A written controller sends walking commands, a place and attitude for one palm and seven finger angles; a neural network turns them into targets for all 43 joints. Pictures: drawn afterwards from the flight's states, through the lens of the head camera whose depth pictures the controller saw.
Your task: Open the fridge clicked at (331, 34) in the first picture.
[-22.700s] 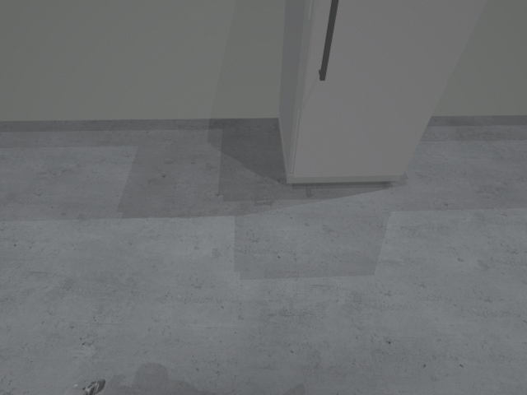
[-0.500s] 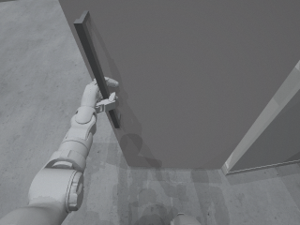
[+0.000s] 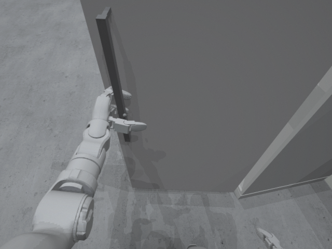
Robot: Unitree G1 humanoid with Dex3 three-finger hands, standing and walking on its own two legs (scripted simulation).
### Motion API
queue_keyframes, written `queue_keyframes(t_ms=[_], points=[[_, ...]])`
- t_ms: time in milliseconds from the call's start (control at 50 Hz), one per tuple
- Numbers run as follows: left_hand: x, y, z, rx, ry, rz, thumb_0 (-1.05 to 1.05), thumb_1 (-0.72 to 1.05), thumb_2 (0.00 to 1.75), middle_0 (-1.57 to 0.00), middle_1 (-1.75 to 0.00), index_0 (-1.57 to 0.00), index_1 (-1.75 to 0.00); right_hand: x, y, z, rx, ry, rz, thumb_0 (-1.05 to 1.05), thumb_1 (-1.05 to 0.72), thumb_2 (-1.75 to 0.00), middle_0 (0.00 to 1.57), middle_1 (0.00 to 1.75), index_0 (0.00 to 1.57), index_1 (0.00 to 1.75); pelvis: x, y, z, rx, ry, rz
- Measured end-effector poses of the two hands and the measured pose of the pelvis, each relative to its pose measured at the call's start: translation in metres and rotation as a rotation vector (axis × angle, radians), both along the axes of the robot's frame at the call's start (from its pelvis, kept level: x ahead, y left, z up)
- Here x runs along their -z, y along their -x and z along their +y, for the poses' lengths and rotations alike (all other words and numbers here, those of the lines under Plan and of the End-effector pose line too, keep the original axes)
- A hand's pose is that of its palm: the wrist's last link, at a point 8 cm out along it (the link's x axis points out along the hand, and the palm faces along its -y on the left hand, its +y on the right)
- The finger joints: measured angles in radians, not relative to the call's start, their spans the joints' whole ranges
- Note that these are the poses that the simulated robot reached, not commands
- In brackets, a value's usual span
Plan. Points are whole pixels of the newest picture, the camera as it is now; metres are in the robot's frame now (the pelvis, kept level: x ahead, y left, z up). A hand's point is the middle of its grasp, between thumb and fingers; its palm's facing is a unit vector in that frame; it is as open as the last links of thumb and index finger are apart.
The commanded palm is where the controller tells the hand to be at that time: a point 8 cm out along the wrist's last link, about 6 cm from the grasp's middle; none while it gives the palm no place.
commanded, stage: loosen the grip on the handle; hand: left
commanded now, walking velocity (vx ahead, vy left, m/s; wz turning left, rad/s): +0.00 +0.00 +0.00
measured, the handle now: (120, 91) +0.49 +0.11 +0.11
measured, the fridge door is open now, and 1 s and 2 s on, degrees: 76 73 73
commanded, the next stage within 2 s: slip the hand off the handle in 0.22 s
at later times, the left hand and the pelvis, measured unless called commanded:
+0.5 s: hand (117, 114) +0.47 +0.13 +0.04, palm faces +0.04 -0.97 -0.23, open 14.1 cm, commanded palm +0.43 +0.19 +0.06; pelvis +0.02 +0.01 -0.01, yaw -1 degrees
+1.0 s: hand (92, 117) +0.46 +0.20 +0.04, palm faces +0.02 -0.98 -0.21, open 14.6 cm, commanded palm +0.41 +0.24 +0.06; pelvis +0.03 +0.00 -0.01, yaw +0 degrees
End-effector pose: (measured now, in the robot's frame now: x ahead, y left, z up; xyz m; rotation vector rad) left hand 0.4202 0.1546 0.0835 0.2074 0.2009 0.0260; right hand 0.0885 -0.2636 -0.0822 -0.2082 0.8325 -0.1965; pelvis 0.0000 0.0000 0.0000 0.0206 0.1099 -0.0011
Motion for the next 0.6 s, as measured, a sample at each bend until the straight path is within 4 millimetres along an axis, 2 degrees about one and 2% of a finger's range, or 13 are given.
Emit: queue_keyframes(t_ms=[60, 140, 260, 400, 500, 600], points=[[0.007, -0.001, -0.001, -0.003, 0.005, 0.003, 0.0, -0.33, 0.31, -0.36, -1.3, -0.41, -1.34, 0.004, 0.007, 0.007, 0.009, -0.004, 0.042, 0.01, -0.91, -0.9, 0.2, 0.3, 0.2, 0.3, 0.0, -0.005, 0.005, 0.001, 0.004, 0.007], [0.02, -0.009, 0.008, -0.017, -0.009, 0.025, 0.0, -0.45, 0.25, -0.34, -1.27, -0.38, -1.29, 0.012, 0.017, 0.015, 0.025, -0.014, 0.107, 0.01, -0.91, -0.9, 0.2, 0.3, 0.2, 0.3, 0.002, -0.009, 0.008, 0.001, 0.008, 0.027], [0.02, -0.011, 0.007, -0.007, -0.011, -0.011, -0.01, -0.51, 0.22, -0.29, -1.2, -0.36, -1.24, 0.024, 0.025, 0.026, 0.048, -0.05, 0.171, 0.01, -0.91, -0.9, 0.2, 0.3, 0.2, 0.3, 0.003, -0.018, 0.013, 0.008, 0.012, 0.039], [0.021, -0.02, 0.008, -0.01, -0.014, -0.005, -0.01, -0.54, 0.21, -0.26, -1.16, -0.37, -1.24, 0.028, 0.019, 0.027, 0.038, -0.051, 0.2, 0.01, -0.91, -0.9, 0.2, 0.3, 0.2, 0.3, 0.004, -0.022, 0.011, 0.002, 0.011, 0.051], [0.025, -0.024, 0.026, -0.039, -0.02, 0.009, -0.01, -0.54, 0.21, -0.26, -1.16, -0.35, -1.21, 0.026, 0.012, 0.018, 0.051, -0.04, 0.185, 0.01, -0.91, -0.9, 0.2, 0.3, 0.2, 0.3, 0.006, -0.023, 0.007, 0.01, 0.009, 0.066], [0.028, -0.017, 0.051, -0.054, -0.015, 0.002, -0.01, -0.54, 0.21, -0.26, -1.15, -0.3, -1.18, 0.024, 0.008, 0.008, 0.057, -0.022, 0.188, 0.01, -0.91, -0.9, 0.2, 0.3, 0.2, 0.3, 0.006, -0.025, 0.004, 0.012, 0.009, 0.068]])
